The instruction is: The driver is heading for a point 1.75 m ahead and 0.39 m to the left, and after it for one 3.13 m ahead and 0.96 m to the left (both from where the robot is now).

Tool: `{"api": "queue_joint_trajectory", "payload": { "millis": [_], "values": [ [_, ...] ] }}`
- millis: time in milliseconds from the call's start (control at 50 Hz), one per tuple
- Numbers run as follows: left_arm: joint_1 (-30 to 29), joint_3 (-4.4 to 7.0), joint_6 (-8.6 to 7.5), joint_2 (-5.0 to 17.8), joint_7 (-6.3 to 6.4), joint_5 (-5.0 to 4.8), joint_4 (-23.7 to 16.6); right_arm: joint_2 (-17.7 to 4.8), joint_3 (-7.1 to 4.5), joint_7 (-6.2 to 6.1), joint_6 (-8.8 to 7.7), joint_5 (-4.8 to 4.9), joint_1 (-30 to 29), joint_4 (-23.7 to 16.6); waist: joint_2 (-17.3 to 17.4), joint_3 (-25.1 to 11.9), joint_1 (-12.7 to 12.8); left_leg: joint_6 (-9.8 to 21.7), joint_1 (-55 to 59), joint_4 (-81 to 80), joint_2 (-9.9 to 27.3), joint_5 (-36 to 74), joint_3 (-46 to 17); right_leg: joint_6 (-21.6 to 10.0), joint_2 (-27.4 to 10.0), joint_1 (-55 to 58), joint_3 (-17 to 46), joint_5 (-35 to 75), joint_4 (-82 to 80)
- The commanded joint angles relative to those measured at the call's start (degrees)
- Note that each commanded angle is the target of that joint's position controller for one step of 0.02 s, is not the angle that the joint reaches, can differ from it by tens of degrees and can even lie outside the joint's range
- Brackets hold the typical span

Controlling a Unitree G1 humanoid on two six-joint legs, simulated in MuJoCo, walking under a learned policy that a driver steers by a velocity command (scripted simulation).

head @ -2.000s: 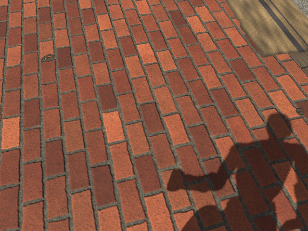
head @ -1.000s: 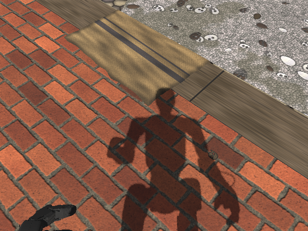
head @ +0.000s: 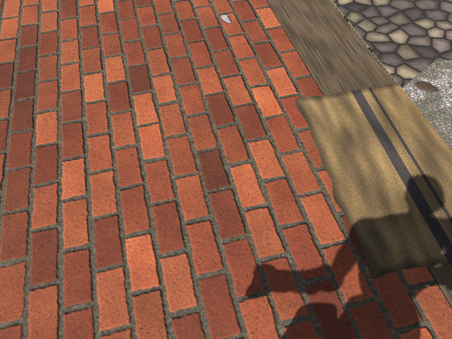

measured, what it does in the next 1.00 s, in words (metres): steps on the spot, turning left: left foot, then right foot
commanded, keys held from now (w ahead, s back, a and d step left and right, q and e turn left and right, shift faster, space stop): q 0.56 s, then no key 0.44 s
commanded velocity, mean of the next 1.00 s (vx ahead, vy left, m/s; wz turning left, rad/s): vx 0.01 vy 0.00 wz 0.45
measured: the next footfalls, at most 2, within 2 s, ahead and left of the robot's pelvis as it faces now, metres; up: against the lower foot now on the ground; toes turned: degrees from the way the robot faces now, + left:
left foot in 0.36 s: +0.01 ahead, +0.14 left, +0.00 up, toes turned +18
right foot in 0.80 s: +0.09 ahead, -0.08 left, +0.00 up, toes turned +27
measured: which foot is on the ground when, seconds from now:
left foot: up 0.00-0.34, down 0.36-1.00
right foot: down 0.00-0.38, up 0.40-0.78, down 0.80-1.00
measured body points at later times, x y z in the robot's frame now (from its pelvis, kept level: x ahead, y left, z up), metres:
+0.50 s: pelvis -0.01 +0.03 +0.01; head +0.02 +0.07 +0.45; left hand +0.04 +0.35 -0.11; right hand +0.23 -0.19 -0.06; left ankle -0.03 +0.12 -0.73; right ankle +0.02 -0.12 -0.65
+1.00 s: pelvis +0.01 +0.01 +0.00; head +0.02 +0.01 +0.45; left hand +0.04 +0.31 -0.09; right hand +0.25 -0.16 -0.10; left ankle -0.03 +0.13 -0.73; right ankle +0.06 -0.10 -0.73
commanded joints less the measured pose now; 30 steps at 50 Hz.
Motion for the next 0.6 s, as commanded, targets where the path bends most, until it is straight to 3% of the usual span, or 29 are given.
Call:
{"api": "queue_joint_trajectory", "payload": {
  "millis": [20,40,80,120,160,220,300,340,360,380,400,420,440,460,480,540,600],
  "values": [
    [-0.68,3.01,-0.5,10.31,0.36,1.59,-5.17,-10.34,-3.22,0.38,-1.57,-0.42,2.44,-4.47,-13.69,-5.81,-0.62,-3.07,-10.91,25.18,3.47,-14.34,3.03,-15.9,-24.48,11.04,22.23,22.56,-12.11],
    [-2.75,2.47,-0.34,8.06,0.63,0.66,-5.65,-10.15,-3.52,0.33,-1.08,-0.05,3.53,-2.91,-10.25,-5.05,-1.2,-4.12,-10.78,28.61,4.12,-11.04,3.95,-13.21,-20.56,10.57,16.09,22.18,-10.79],
    [-3.85,1.82,0.1,6.52,1.01,-0.69,-6.07,-7.11,-2.83,0.12,0.22,0.06,4.55,-1.85,-9.24,-3.59,-0.8,-6.13,-12.32,34.06,5.08,-6.6,5.52,-11.11,-16.77,11.33,9.21,22.66,-9.83],
    [-2.67,1.9,0.81,7.04,1.33,-0.31,-5.81,-4.82,-1.98,0.41,0.51,0.66,2.24,-3.08,-10.76,-2.65,0.44,-7.07,-12.28,30.39,6.2,-3.87,8.99,-11.27,-14.64,11.99,4.42,22.26,-10.79],
    [-0.54,2.37,1.44,8.13,1.62,-0.06,-5.34,-3.77,-1.43,0.6,0.37,0.8,-1.14,-4.74,-12.65,-3.38,2.59,-7.74,-12.29,24.05,7.74,-3.54,10.41,-12.25,-15.61,15.7,3.28,22.55,-10.73],
    [-0.77,3.3,1.89,10.48,1.34,-0.42,-5.23,-2.85,-0.78,1.37,0.24,0.38,-2.39,-6.0,-14.03,-5.14,3.34,-7.06,-5.2,14.36,9.72,-4.77,12.64,-12.73,-17.43,15.2,0.9,23.15,-10.36],
    [-1.35,3.88,1.68,11.75,0.41,-1.69,-4.72,-4.34,-1.45,2.2,0.68,0.48,-0.78,-6.05,-14.83,-5.38,2.71,-4.48,2.23,3.02,9.31,-2.56,15.63,-12.0,-19.31,13.94,-0.49,21.92,-8.74],
    [-2.48,3.84,1.54,11.35,0.29,-2.84,-4.28,-4.07,-1.91,2.47,0.75,0.4,3.04,-4.7,-13.42,-5.52,0.06,-1.48,9.61,-9.03,7.77,5.88,17.42,-9.03,-18.35,11.47,-3.07,19.18,-4.33],
    [0.25,3.41,1.32,9.46,0.11,-2.78,-3.0,-5.29,-2.53,2.05,0.68,0.26,5.25,-3.96,-9.84,-5.98,-0.42,0.47,16.67,-14.49,7.38,12.18,15.39,-5.45,-16.44,6.97,-6.07,13.92,0.63],
    [1.5,2.53,1.23,6.2,-0.19,-0.65,-3.57,-10.92,-4.02,1.24,0.36,0.29,7.09,-4.49,4.26,-6.63,0.43,4.6,26.78,-16.81,18.4,29.72,-0.56,0.35,-10.83,-5.91,-12.1,-3.18,15.32],
    [-3.84,1.61,0.96,4.7,0.29,0.81,-7.62,-15.8,-4.61,1.31,-0.52,-1.59,6.94,-5.64,17.16,-6.38,-0.86,16.99,26.84,-16.65,31.04,40.69,-18.3,3.65,-2.65,-20.41,-9.07,-25.34,27.77],
    [-7.01,2.55,0.85,7.78,0.67,0.01,-7.67,-12.44,-3.76,1.7,-1.84,-2.66,7.83,-5.48,10.06,-8.99,-4.12,19.71,24.96,-18.0,30.63,36.09,-17.06,3.48,-3.25,-20.4,-1.85,-25.62,36.27],
    [-6.74,2.95,1.05,8.64,0.74,-0.98,-7.17,-10.79,-2.89,1.53,-2.6,-2.41,5.32,-4.79,7.81,-6.73,-2.09,16.56,22.49,-17.95,27.27,31.87,-11.65,2.69,-4.06,-20.25,-0.58,-20.93,38.03],
    [-5.28,3.22,1.25,8.46,1.09,-0.86,-5.83,-9.55,-2.67,1.07,-2.73,-1.27,2.12,-4.9,4.87,-5.49,-0.44,13.16,20.95,-17.68,23.65,27.31,-8.06,2.62,-4.57,-20.02,-0.22,-16.05,36.5],
    [-4.62,3.43,1.49,8.9,1.41,-0.45,-5.45,-8.23,-2.08,0.68,-2.48,-0.17,-0.27,-5.15,5.12,-4.71,0.41,11.48,19.63,-17.53,22.06,26.95,-6.52,3.01,-4.64,-19.59,-0.08,-12.6,34.89],
    [-2.55,3.11,1.26,7.24,0.85,-0.62,-4.72,-7.74,-1.56,-0.17,-1.83,-0.72,-0.97,-5.27,5.33,-6.48,1.47,11.41,16.93,-17.29,19.45,28.96,-4.69,4.15,-2.35,-14.75,-1.13,-7.13,33.4],
    [-3.56,2.24,1.18,5.65,0.52,-0.91,-4.71,-7.72,-1.53,-0.58,-1.69,-0.62,-0.26,-4.74,5.47,-6.72,0.45,11.15,18.4,-16.62,19.02,24.96,-5.36,4.46,-2.11,-13.01,-1.03,-5.56,23.57]
  ]
}}
Over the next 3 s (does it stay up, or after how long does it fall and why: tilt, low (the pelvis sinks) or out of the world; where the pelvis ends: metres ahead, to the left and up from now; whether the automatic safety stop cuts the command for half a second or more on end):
stays up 0.82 0.36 -0.02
